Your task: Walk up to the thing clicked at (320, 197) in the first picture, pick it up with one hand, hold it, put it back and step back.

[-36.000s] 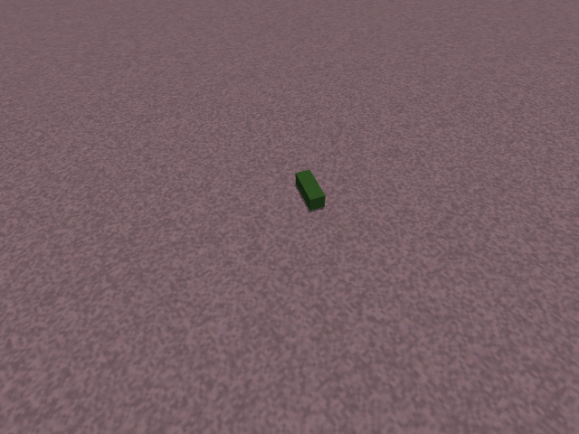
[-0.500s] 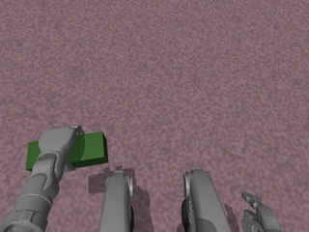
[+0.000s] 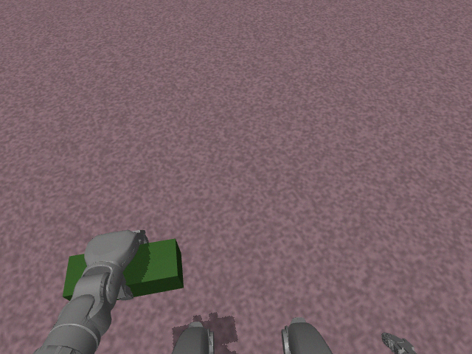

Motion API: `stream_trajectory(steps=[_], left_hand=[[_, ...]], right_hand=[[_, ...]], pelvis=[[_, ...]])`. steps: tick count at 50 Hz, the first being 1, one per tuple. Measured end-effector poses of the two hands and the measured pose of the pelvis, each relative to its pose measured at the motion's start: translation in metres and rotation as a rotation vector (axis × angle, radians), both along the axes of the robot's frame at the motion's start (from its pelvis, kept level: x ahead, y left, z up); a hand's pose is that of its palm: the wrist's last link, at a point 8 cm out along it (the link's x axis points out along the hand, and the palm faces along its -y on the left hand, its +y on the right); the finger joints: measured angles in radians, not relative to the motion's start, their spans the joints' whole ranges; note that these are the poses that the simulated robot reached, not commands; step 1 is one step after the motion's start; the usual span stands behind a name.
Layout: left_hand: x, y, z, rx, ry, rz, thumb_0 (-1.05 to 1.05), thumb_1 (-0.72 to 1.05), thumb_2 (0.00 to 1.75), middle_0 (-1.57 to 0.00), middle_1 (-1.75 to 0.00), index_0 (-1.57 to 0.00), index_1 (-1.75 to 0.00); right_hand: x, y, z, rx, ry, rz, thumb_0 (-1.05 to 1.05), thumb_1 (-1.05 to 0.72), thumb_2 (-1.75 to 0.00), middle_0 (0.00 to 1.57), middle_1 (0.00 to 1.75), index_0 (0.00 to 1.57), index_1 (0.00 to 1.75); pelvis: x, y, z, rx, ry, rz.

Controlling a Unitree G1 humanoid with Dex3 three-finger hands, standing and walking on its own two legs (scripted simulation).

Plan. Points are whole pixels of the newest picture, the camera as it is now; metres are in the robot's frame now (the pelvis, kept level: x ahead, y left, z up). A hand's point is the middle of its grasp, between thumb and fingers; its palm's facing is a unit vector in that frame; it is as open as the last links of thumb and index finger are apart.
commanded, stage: lift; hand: left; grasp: from above
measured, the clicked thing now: (128, 272) +0.31 +0.24 -0.12
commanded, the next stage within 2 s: hold in 0.36 s
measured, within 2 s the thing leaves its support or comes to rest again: neither
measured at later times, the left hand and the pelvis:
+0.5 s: hand (117, 248) +0.32 +0.22 -0.01, palm faces -0.45 -0.09 -0.89, open 10.6 cm; pelvis +0.02 +0.00 +0.07, yaw +0 degrees
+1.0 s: hand (111, 235) +0.33 +0.22 +0.03, palm faces -0.46 -0.07 -0.89, open 10.6 cm; pelvis +0.04 +0.00 +0.09, yaw -1 degrees
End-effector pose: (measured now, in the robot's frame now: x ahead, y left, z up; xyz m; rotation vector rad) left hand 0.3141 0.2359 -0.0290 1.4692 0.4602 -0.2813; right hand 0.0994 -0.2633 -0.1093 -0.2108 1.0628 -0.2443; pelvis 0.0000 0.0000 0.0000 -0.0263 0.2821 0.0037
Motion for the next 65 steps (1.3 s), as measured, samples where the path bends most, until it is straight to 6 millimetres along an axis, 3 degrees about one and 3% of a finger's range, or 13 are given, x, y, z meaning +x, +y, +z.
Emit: stream_trajectory(steps=[11,23,40,65], left_hand=[[0.011,-0.011,0.044,0.003,-0.01,0.008,-0.01,-0.12,0.58,-0.67,-0.63,-0.69,-0.57],[0.012,-0.015,0.073,0.004,-0.006,-0.004,-0.01,-0.13,0.59,-0.69,-0.62,-0.7,-0.57],[0.021,-0.013,0.103,0.009,-0.006,-0.023,-0.01,-0.13,0.58,-0.7,-0.61,-0.71,-0.56],[0.017,-0.021,0.123,0.007,-0.001,-0.044,-0.01,-0.13,0.58,-0.7,-0.61,-0.71,-0.56]], right_hand=[[0.001,-0.003,0.04,0.014,0.004,-0.012,0.0,-0.92,-0.91,0.2,0.3,0.2,0.3],[0.02,0.003,0.067,0.034,-0.045,-0.007,0.0,-0.91,-0.9,0.2,0.29,0.2,0.3],[0.042,0.007,0.086,0.049,-0.093,0.001,0.0,-0.91,-0.9,0.2,0.29,0.2,0.3],[0.058,0.006,0.095,0.074,-0.118,0.015,0.01,-0.91,-0.9,0.2,0.29,0.2,0.3]], pelvis=[[0.014,-0.002,0.041,0.013,-0.078,-0.002],[0.024,0.0,0.067,0.021,-0.138,-0.009],[0.033,0.004,0.083,0.025,-0.191,-0.018],[0.035,-0.001,0.092,0.031,-0.228,-0.022]])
